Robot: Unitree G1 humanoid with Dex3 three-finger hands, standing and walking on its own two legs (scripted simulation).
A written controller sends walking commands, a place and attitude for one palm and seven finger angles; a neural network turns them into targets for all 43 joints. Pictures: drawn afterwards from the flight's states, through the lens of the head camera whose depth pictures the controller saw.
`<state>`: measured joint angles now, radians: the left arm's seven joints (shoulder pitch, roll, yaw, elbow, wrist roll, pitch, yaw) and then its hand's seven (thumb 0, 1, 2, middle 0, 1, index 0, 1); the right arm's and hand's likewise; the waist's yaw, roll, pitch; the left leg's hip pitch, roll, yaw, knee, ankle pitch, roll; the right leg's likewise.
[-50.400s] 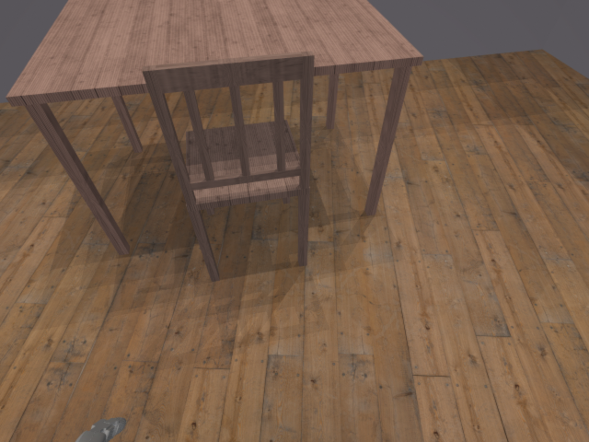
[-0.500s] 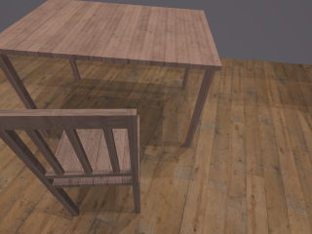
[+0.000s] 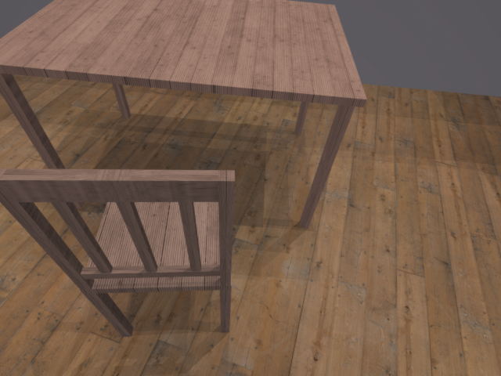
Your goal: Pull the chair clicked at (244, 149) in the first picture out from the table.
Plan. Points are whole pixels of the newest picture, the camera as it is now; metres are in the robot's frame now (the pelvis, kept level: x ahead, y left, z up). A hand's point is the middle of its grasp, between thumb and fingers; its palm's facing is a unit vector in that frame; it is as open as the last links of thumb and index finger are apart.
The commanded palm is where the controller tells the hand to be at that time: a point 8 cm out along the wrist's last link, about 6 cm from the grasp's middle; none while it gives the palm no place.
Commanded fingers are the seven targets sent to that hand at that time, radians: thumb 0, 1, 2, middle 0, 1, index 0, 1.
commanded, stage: look again from close up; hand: left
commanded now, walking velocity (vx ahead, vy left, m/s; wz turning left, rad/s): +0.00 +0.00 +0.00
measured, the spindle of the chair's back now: (140, 239) +0.38 +0.25 -0.10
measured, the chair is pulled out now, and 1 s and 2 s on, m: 0.32 0.32 0.32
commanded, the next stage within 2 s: raise the hand toward the chair's back in 0.84 s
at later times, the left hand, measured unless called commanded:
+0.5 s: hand out of the picture -0.03 +0.19 -0.18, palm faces +0.01 -0.99 -0.15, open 7.3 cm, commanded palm none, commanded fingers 0.00 0.90 0.90 -0.20 -0.30 -0.20 -0.30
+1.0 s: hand out of the picture -0.02 +0.20 -0.17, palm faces +0.09 -0.98 -0.17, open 7.4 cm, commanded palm +0.07 +0.25 -0.07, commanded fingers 0.00 0.81 0.86 -0.19 -0.29 -0.19 -0.29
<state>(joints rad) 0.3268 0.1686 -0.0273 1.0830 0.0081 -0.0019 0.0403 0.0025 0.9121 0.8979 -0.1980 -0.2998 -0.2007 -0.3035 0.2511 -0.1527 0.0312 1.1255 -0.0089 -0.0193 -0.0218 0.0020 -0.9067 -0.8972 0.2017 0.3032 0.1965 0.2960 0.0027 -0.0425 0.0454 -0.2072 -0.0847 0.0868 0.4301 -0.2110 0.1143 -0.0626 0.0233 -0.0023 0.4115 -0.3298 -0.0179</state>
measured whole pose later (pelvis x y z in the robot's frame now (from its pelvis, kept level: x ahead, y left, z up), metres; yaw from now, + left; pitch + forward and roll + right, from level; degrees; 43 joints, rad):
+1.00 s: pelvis -0.02 +0.03 +0.00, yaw +1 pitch +1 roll +0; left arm 0.46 0.16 -0.01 0.75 -0.04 0.09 0.07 0.01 0.91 0.90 -0.20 -0.30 -0.20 -0.30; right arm 0.33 -0.16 0.02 1.01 0.02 -0.07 -0.03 0.01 -0.91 -0.90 0.20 0.30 0.20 0.30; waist -0.02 -0.04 0.03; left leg -0.24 -0.14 0.09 0.35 -0.14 0.14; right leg -0.18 -0.03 0.01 0.53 -0.34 -0.01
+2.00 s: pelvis +0.01 -0.02 -0.10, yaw +3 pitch +20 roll -3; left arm 0.45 0.22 0.16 -0.01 -0.29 -0.50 -0.22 0.00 -0.13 0.46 -0.09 -0.14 -0.09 -0.14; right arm 0.20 -0.27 -0.02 0.59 0.03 -0.16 -0.02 0.01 -0.90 -0.90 0.20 0.30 0.20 0.30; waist -0.01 0.04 -0.17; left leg -1.00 -0.05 0.02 1.22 -0.55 0.10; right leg -0.95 0.08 -0.13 1.16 -0.56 -0.09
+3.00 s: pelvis +0.00 +0.01 -0.08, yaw +3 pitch +17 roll -5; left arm 0.28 0.26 0.18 0.11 -0.30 -0.39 -0.22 -0.01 -0.49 0.30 -0.06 -0.08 -0.06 -0.08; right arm 0.22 -0.26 0.02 0.53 0.04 -0.11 -0.02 0.01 -0.90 -0.90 0.20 0.30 0.20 0.30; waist -0.01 0.05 -0.15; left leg -0.91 -0.07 0.03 1.12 -0.50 0.13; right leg -0.84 0.07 -0.11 1.05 -0.50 -0.05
